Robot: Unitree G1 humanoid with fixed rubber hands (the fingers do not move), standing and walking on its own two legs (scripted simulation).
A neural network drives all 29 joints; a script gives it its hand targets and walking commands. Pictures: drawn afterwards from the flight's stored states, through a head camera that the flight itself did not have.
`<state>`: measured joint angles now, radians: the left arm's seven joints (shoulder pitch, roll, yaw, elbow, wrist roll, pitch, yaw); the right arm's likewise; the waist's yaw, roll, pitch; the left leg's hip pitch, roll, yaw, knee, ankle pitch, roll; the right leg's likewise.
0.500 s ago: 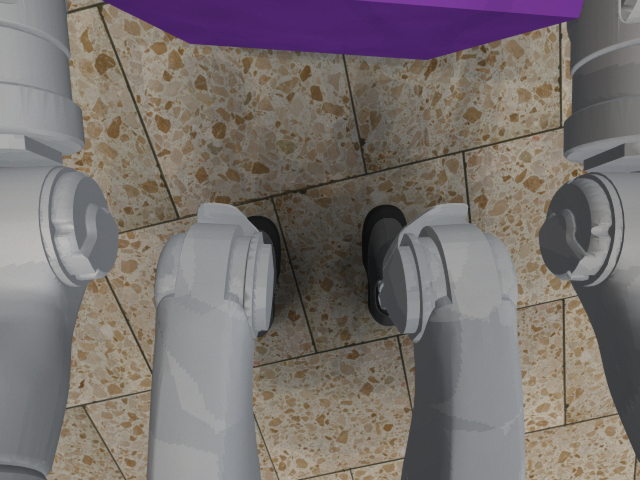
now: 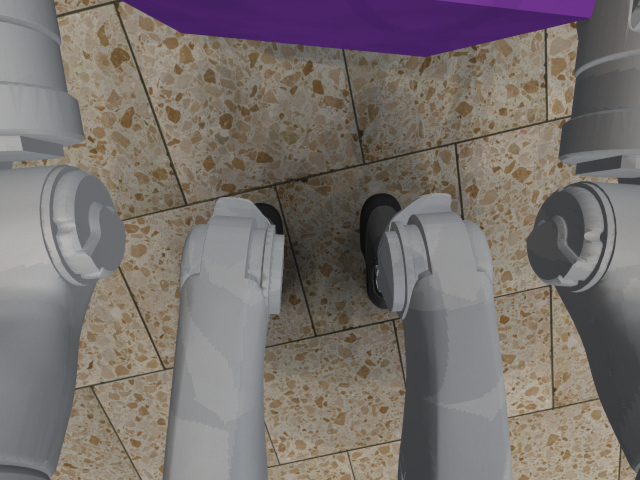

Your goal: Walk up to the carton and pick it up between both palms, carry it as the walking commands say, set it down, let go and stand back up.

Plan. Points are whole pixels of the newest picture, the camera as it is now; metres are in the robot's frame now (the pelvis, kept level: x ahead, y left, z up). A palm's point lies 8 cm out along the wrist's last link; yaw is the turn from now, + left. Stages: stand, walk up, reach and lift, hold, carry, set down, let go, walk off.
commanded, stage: reach and lift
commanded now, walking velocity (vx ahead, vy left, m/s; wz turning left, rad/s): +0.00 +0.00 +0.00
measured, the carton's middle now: out of the picture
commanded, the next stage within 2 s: none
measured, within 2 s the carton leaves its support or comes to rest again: neither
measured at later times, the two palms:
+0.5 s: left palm out of the picture +0.56 +0.19 -0.05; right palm out of the picture +0.56 -0.19 -0.06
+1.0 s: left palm out of the picture +0.54 +0.18 +0.02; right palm out of the picture +0.52 -0.21 +0.01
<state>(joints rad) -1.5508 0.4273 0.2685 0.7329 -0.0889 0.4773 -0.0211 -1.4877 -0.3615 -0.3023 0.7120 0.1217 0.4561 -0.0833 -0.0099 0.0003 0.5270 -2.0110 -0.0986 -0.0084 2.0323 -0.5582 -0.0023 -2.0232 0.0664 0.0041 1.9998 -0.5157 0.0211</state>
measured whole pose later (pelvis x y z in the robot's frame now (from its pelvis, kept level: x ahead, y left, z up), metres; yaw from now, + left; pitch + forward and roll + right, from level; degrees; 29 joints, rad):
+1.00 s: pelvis -0.02 +0.00 +0.11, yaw +0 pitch +25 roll +0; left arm -1.37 0.30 0.37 0.59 -0.01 0.50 -0.05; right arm -1.32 -0.30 -0.39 0.56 0.02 0.52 0.00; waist -0.02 0.01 0.52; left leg -1.62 -0.11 -0.03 1.62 -0.43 -0.01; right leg -1.63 0.08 0.06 1.60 -0.40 0.03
